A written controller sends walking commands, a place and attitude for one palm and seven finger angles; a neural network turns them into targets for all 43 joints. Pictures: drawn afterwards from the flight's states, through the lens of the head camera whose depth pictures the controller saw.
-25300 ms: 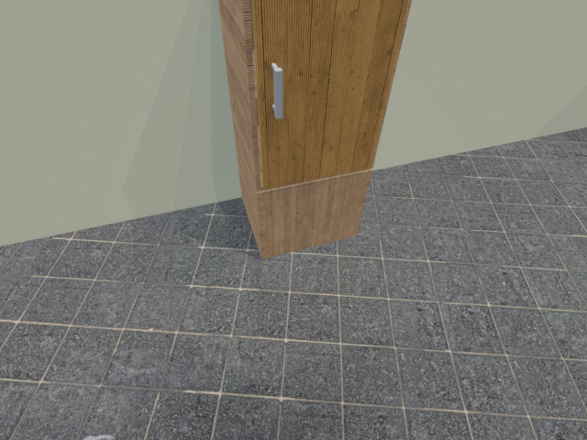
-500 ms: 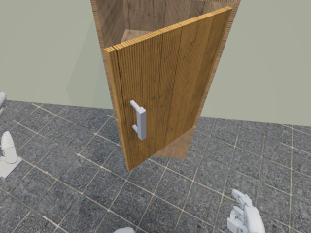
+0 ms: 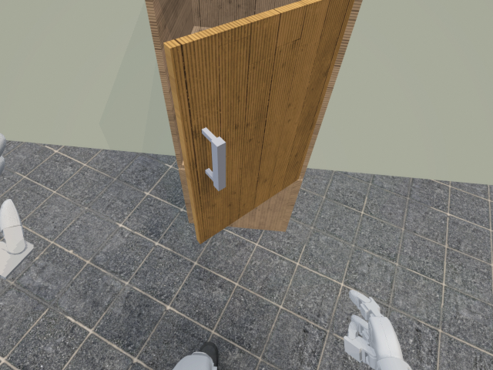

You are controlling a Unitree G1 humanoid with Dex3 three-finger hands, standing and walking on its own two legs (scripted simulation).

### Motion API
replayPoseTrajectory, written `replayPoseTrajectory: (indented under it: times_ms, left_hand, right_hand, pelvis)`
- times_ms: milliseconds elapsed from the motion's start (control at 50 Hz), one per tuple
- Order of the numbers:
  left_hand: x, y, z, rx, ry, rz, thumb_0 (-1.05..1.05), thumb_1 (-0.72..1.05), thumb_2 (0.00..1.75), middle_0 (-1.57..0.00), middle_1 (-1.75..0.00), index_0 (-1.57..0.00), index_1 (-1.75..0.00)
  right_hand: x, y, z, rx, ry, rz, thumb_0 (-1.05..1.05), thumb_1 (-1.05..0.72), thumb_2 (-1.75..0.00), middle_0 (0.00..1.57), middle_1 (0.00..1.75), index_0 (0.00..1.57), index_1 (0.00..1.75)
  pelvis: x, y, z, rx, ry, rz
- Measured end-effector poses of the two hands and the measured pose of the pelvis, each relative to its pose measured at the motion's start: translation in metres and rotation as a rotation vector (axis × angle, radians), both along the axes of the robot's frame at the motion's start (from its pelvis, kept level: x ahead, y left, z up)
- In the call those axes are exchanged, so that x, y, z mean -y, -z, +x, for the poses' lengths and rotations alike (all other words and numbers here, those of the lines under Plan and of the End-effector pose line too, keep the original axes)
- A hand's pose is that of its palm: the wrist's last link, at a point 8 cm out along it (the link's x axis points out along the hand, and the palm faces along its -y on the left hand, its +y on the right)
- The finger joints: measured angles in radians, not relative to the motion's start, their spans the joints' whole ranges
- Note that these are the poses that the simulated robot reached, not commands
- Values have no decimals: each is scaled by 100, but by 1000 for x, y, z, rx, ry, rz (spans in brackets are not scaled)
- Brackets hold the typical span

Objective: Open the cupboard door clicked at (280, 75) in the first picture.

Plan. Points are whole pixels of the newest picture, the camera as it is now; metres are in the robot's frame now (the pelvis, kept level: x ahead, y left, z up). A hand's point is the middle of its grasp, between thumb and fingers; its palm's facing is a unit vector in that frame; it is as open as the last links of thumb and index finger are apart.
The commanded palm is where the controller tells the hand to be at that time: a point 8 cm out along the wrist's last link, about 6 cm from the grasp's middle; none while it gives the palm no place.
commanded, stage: step back with the hand held close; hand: left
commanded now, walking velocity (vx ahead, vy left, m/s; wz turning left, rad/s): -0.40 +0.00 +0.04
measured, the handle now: (213, 160) +0.48 +0.12 +0.03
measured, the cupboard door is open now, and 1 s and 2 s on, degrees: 43 43 43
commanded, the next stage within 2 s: stop stepping back and stand still in 0.14 s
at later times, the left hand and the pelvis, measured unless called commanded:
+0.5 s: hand out of the picture +0.07 +0.23 +0.17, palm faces +0.46 -0.75 -0.47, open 7.4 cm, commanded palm +0.03 +0.26 +0.19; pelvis -0.10 -0.04 +0.01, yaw +2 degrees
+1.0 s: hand out of the picture +0.04 +0.25 +0.16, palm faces +0.49 -0.75 -0.44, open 7.4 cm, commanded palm -0.01 +0.28 +0.19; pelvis -0.14 -0.02 +0.00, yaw +3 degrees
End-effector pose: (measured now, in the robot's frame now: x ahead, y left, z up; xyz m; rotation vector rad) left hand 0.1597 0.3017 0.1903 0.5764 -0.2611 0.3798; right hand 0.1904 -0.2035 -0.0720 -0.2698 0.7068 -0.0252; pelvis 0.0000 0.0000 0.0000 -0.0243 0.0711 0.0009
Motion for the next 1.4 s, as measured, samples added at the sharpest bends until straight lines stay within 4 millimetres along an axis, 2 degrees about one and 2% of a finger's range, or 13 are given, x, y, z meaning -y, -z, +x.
replayPoseTrajectory:
  times_ms: [80,180,300,440,580,820,1040,1080,1160,1220,1260,1320,1400]
  left_hand:
    - [14,-1,-1,-24,77,5,1,89,90,-21,-30,-21,-30]
    - [10,-5,-10,-46,104,27,1,89,90,-21,-30,-22,-30]
    - [22,-3,-54,-95,71,20,1,89,90,-21,-30,-22,-30]
    - [41,-2,-120,-84,-20,7,1,89,90,-21,-30,-22,-30]
    - [30,1,-136,7,-133,-72,1,89,90,-21,-30,-22,-30]
    - [21,1,-154,-27,-47,2,1,89,90,-21,-30,-22,-30]
    - [14,11,-158,-7,-98,-65,1,89,90,-21,-30,-21,-30]
    - [10,37,-147,-109,-78,-77,1,89,90,-20,-30,-21,-30]
    - [8,159,-138,-591,-128,-291,0,90,90,-19,-30,-20,-30]
    - [36,246,-167,-959,-157,-444,0,91,90,-19,-30,-20,-30]
    - [63,286,-199,-1158,-147,-526,1,91,90,-19,-30,-20,-30]
    - [95,320,-247,-1346,-169,-652,0,93,90,-20,-30,-20,-30]
    - [87,325,-282,-1417,-264,-687,-3,101,90,-21,-30,-21,-30]
  right_hand:
    - [12,-2,-15,-15,56,-6,1,-91,-90,20,30,21,30]
    - [29,-18,-36,13,96,-44,1,-91,-90,20,30,21,30]
    - [49,-26,-71,84,98,-40,1,-91,-90,20,30,20,30]
    - [71,-7,-126,-15,94,-47,1,-91,-90,20,30,20,30]
    - [78,2,-175,-86,111,-71,1,-91,-90,20,30,20,30]
    - [51,-2,-182,15,115,-3,1,-91,-90,20,30,20,30]
    - [37,4,-175,-4,66,6,1,-91,-90,20,30,21,30]
    - [39,13,-174,-35,36,11,1,-91,-90,20,30,20,30]
    - [45,41,-184,-175,27,4,0,-91,-90,20,30,20,30]
    - [48,50,-202,-264,50,2,1,-91,-90,20,30,20,30]
    - [50,52,-218,-323,76,-2,1,-91,-90,20,30,20,30]
    - [53,51,-248,-428,113,-20,0,-91,-90,20,30,20,30]
    - [51,52,-290,-590,120,-39,0,-91,-90,20,30,20,30]
  pelvis:
    - [3,-3,-10,25,-3,-10]
    - [6,-8,-28,38,-4,9]
    - [18,-7,-65,62,9,5]
    - [37,-6,-101,59,-19,48]
    - [38,-13,-109,46,-61,52]
    - [23,-6,-136,94,-44,40]
    - [20,-3,-138,87,-51,25]
    - [16,0,-140,71,-72,23]
    - [9,6,-143,54,-86,40]
    - [11,5,-143,66,-76,44]
    - [13,3,-144,75,-73,47]
    - [15,-1,-144,86,-76,45]
    - [18,-8,-146,88,-89,31]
